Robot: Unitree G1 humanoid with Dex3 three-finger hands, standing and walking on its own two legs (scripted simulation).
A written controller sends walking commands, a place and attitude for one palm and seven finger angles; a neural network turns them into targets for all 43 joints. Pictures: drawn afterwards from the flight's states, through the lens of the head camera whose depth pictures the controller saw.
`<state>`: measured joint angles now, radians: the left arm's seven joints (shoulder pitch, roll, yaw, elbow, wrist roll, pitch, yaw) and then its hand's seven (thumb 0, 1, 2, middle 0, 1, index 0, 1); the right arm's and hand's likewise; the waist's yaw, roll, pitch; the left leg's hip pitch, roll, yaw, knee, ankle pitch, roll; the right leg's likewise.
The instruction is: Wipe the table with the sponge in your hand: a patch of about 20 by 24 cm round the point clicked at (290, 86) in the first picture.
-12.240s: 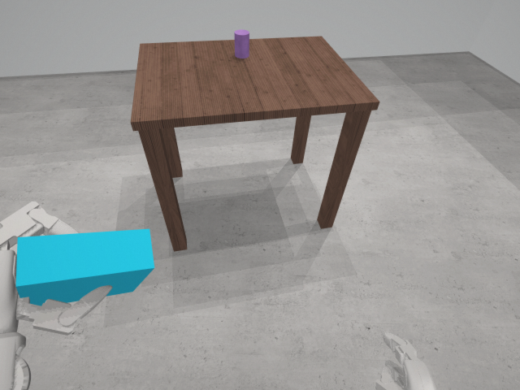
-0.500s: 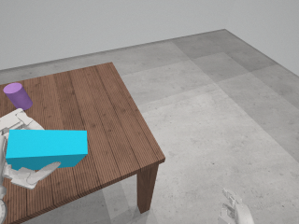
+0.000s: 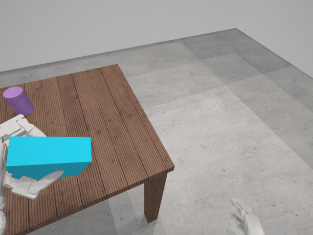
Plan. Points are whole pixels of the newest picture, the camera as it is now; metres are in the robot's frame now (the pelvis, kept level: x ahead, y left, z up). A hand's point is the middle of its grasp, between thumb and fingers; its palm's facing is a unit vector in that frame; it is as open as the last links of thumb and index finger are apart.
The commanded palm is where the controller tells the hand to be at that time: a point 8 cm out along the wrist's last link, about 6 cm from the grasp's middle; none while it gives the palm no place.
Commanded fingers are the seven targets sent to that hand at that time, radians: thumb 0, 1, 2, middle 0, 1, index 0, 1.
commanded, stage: shuffle to correct the standing spot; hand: left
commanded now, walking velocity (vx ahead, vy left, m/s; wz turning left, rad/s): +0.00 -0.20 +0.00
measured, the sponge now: (62, 159) +0.23 +0.21 +0.13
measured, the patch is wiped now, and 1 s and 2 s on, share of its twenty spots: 0.00 0.00 0.00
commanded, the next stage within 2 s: none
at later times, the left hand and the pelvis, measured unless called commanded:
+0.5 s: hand (34, 160) +0.21 +0.24 +0.16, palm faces +0.32 -0.86 -0.41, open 9.2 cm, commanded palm +0.16 +0.28 +0.18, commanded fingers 0.00 0.10 1.30 -1.20 -1.60 -1.20 -1.60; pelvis +0.00 +0.00 +0.00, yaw +0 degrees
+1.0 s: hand (39, 159) +0.21 +0.23 +0.16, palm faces +0.31 -0.85 -0.42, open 9.2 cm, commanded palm +0.16 +0.27 +0.18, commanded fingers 0.00 0.10 1.30 -1.20 -1.60 -1.20 -1.60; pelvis +0.00 -0.01 +0.00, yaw +0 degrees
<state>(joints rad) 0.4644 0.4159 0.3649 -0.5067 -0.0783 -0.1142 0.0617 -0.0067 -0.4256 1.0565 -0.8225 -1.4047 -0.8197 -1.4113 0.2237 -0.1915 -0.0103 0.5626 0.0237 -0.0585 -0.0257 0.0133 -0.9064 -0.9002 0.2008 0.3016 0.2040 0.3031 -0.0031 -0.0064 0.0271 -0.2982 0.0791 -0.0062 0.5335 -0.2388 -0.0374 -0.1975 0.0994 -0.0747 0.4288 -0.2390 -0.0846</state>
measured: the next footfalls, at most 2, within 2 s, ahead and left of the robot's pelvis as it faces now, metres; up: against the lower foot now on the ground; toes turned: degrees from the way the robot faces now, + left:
none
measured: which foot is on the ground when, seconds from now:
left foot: down 0.00-1.00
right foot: down 0.00-1.00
